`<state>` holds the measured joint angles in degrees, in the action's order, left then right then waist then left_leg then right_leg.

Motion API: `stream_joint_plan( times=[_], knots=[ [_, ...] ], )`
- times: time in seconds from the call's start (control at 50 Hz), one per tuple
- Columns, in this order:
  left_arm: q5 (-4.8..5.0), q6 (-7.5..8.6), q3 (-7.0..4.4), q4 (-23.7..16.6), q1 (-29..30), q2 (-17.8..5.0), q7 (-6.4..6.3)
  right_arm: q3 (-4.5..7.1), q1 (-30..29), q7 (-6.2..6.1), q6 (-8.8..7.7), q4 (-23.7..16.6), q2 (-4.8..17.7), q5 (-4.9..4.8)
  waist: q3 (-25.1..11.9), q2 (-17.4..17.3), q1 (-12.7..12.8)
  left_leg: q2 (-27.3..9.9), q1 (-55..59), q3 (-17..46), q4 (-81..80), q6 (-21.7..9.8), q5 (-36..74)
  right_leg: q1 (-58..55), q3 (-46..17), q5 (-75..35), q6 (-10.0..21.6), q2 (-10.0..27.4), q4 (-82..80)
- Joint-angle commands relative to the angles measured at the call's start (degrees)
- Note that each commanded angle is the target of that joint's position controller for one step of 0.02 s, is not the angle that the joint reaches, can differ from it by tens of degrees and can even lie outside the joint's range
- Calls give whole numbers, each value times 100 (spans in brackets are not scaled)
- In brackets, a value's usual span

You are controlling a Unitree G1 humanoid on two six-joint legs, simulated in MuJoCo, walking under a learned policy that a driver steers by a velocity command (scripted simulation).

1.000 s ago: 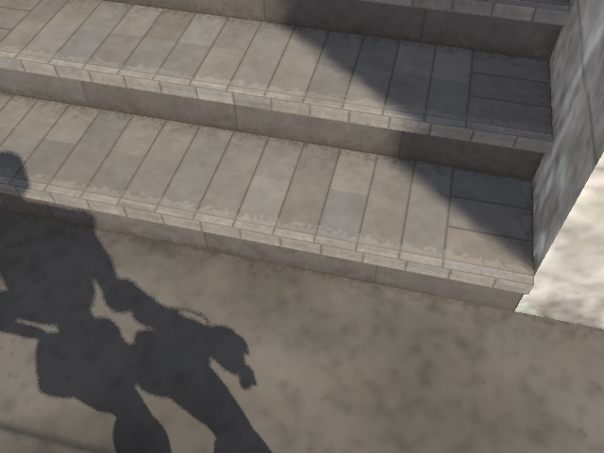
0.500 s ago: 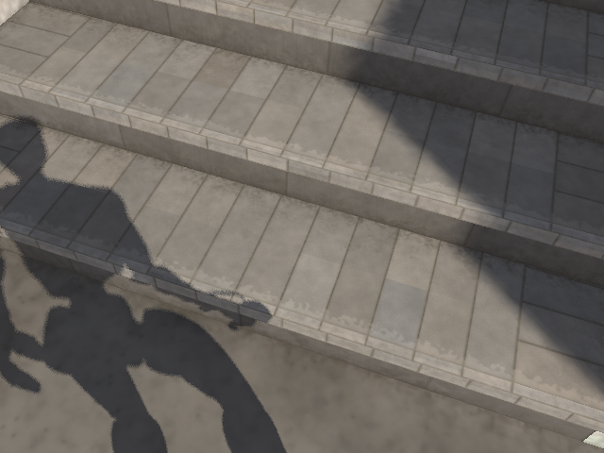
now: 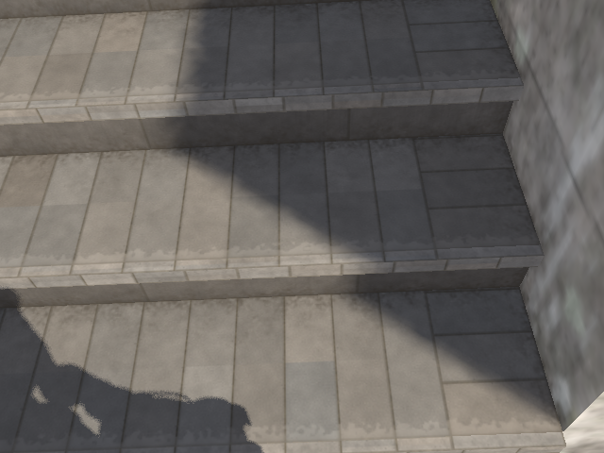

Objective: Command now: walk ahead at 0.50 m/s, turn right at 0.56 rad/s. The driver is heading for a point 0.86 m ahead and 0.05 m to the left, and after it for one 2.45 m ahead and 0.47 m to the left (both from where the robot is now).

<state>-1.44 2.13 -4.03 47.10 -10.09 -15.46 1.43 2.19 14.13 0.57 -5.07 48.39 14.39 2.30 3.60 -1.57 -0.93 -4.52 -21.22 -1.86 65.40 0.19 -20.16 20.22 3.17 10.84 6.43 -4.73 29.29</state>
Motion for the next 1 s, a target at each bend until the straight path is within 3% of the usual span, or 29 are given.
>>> stream_joint_plan(
  times=[0.02,0.2,0.36,0.42,0.46,0.48,0.5,0.52,0.54,0.56,0.58,0.62,0.66,0.68,0.7,0.72,0.74,0.76,0.78,0.8,0.82,0.84,0.86,0.88,0.9,0.92,0.94,0.98,1.0],
  knots=[
    [87,99,-157,-197,-393,-640,-82,49,159,-24,50,-348,469,146,-743,198,-2,-134,-1017,296,-98,101,401,-1476,-1793,-3129,847,1443,-1357],
    [90,150,-205,-88,-1232,-620,-296,-49,-1318,53,164,-766,335,96,-450,637,499,147,-1606,262,-1904,305,1484,-1649,-1975,-1613,563,1227,-1529],
    [-104,187,-205,233,-2190,-659,-503,-180,-2224,-43,201,-1549,70,160,-60,611,621,-181,-4919,265,1188,-121,-1168,-3668,-2615,-2960,975,1886,-975],
    [-422,162,-205,585,-3060,-573,-572,-338,-3676,-158,168,-2309,-83,76,531,762,1212,-131,-7176,280,2163,-551,-3070,-5078,-2480,-5009,753,2048,-724],
    [-670,192,-197,391,-2352,-469,-595,-464,-2933,-115,62,-2334,-118,-45,-210,917,575,134,-5558,635,-12,-920,-3583,-4971,-1722,-7703,190,1784,536],
    [-711,135,-243,114,-1556,-484,-641,-450,-1539,-27,24,-2105,-65,-110,-1282,665,-270,349,-2814,1087,-2582,-1011,-2657,-4150,-1534,-8952,-93,1517,1983],
    [-369,122,-358,-12,-1134,-898,-628,-187,-67,-59,-22,-1785,411,-282,-2492,6,-1014,72,65,1305,-4363,-996,372,-3476,-1474,-8154,-406,1169,3379],
    [-92,189,-326,-142,-107,-850,-480,-34,955,-166,118,-886,515,-294,-1789,-797,-1407,-112,2648,785,-4563,-848,2821,-581,-1100,-2039,-397,567,4479],
    [-189,400,-71,-537,444,-170,-496,25,1782,-207,179,-227,750,-85,-348,-1897,-1081,-366,3984,1021,-4468,-338,7729,2701,-610,1690,-299,-23,6331],
    [-134,558,120,-957,-539,254,-419,131,2547,-185,155,-163,1346,-106,-982,-2658,-429,-1480,5419,1988,-2737,-174,14616,4366,-682,2893,-256,-230,7559],
    [-107,420,109,-806,-771,-20,-257,131,2630,-273,263,-282,1016,-251,-2248,-1745,-645,-1348,5471,2231,-3094,-494,13177,4135,-870,1576,-244,-170,7741],
    [-249,179,288,-1244,389,292,-223,-14,1057,-198,289,-458,267,-7,-730,-531,-102,-402,3611,1757,-3607,-671,9391,4925,352,1501,-473,26,8640],
    [-308,161,521,-2008,1648,658,-196,-1,2025,-244,149,161,173,-83,-51,-1080,-372,-153,3075,1470,-3890,-686,9757,6101,741,2974,-380,-52,9826],
    [11,109,649,-3076,2291,164,309,336,3194,-74,197,894,1128,47,-1456,-458,372,-1045,3704,2525,-3210,-567,9452,6830,-166,4393,267,-129,9986],
    [-24,-12,673,-3247,2707,204,351,469,3014,184,235,1020,1306,310,-1007,279,415,-775,3093,2516,-3399,-375,8894,7045,-480,3939,661,-248,8924],
    [-17,-167,703,-3523,2398,42,393,646,1325,447,239,480,1756,300,-881,234,1232,-438,1336,1947,-3927,-267,8626,5758,267,3598,752,163,7362],
    [-213,-350,492,-3551,1852,-319,509,799,-356,558,160,-265,2263,25,-1067,-91,2341,133,-1724,1590,-4644,-290,10974,1668,1167,2594,430,-43,5600],
    [110,-708,549,-3153,1110,125,558,744,-450,676,64,-263,2328,354,-1272,-422,2694,-47,-4288,2246,-5330,-650,12958,-1880,1052,-584,-219,-510,5716],
    [552,-1020,554,-2644,-338,372,596,856,-1378,813,-186,-573,2600,108,-920,225,3387,-434,-5187,2395,-4208,-146,13810,-3102,34,-1156,-428,-348,4896],
    [361,-1233,491,-1915,-3180,248,559,900,-2484,889,-215,-937,2517,-40,-2369,2059,4532,-38,-4432,2146,-961,728,10499,-4289,-856,-1335,397,304,1256],
    [257,-1118,432,-513,-5309,-192,709,628,-1026,931,-146,-350,1557,243,-4285,2982,3267,721,-3523,1389,4376,1070,2174,-5497,-4130,-6332,2716,2657,2238],
    [-199,-957,208,-364,-5466,-1128,530,569,-1304,879,-45,-331,1284,-268,-2172,973,3058,1446,-4355,1011,6310,459,572,-3558,-4867,-8639,2819,2573,875],
    [-155,-734,246,-290,-4145,-1425,699,512,-553,766,-156,-546,916,-187,-1576,1170,1545,1402,-5624,1376,7832,202,281,-3294,-4662,-8902,2932,2983,715],
    [343,-503,294,-1044,-2190,-1170,873,690,-504,378,-57,-535,1875,-484,-1531,1838,1287,439,-4588,1936,6682,552,19,-2077,-5737,-6298,2388,4116,739],
    [555,-353,492,-423,-2552,-101,686,448,-1534,116,-145,-1381,1439,128,-1886,1125,1816,690,-5606,1563,6709,406,-1777,-3583,-4636,-6824,2042,3221,777],
    [465,-329,764,461,-3393,767,656,74,-2482,-72,-45,-1963,754,460,-1714,326,1737,730,-7141,1691,6275,155,-2905,-4718,-3891,-6514,1401,2578,1090],
    [230,-296,857,838,-3208,1036,625,-187,-2393,-178,13,-2063,187,526,-1766,-4,1340,894,-7349,1810,5264,-381,-3210,-4510,-3492,-7060,1223,2355,1258],
    [38,43,524,2164,-3796,934,297,-648,-3669,-86,90,-3125,-388,221,-1026,307,1034,499,-7280,1439,4560,-1257,-5460,-2369,-3054,-4659,636,1755,361],
    [-67,111,297,1979,-3190,442,155,-774,-3555,24,57,-3602,-284,183,-1293,673,487,527,-6091,1250,3472,-1399,-5634,-1035,-2828,-3925,526,1265,185]
  ],
)
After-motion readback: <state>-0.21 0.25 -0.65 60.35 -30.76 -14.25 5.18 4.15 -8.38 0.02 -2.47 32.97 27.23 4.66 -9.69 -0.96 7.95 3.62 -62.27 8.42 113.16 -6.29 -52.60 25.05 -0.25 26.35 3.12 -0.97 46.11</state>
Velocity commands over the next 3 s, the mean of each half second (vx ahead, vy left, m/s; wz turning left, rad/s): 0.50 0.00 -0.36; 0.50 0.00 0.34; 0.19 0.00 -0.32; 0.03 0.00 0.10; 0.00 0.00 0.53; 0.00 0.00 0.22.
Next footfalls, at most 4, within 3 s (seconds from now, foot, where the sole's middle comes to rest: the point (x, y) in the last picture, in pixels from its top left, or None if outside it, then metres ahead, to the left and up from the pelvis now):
0.36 left None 0.31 0.12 -0.65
0.54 left None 0.30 0.14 -0.78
0.82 right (336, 354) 0.59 -0.02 -0.61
1.04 left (161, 247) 0.76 0.32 -0.46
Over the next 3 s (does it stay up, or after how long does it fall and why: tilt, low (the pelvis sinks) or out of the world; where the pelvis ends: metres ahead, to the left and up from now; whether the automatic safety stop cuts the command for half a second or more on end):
stays up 0.81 0.20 0.31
